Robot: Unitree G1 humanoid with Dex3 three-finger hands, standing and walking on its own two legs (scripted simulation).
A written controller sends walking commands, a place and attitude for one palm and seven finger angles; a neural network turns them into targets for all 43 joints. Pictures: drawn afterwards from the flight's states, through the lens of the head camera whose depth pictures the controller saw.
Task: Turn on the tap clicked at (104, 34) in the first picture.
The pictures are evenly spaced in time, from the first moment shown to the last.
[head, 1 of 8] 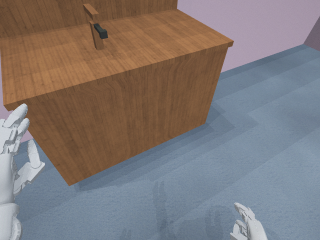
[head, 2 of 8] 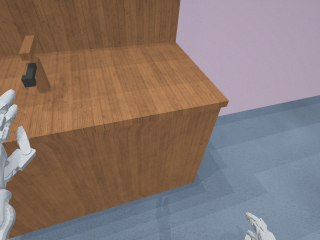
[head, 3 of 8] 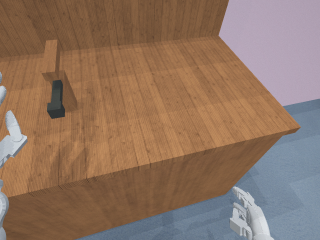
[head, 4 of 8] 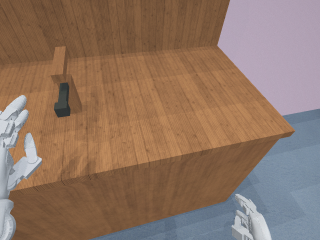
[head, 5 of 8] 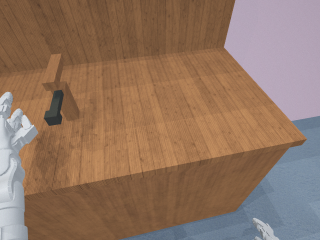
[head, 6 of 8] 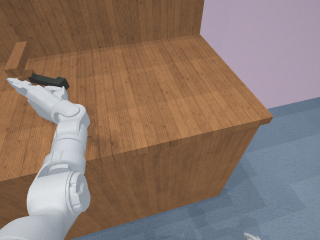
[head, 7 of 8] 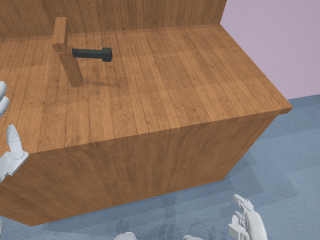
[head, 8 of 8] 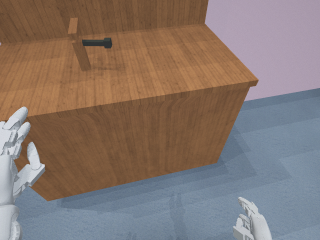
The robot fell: no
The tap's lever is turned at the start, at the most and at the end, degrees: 0 76 76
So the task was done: yes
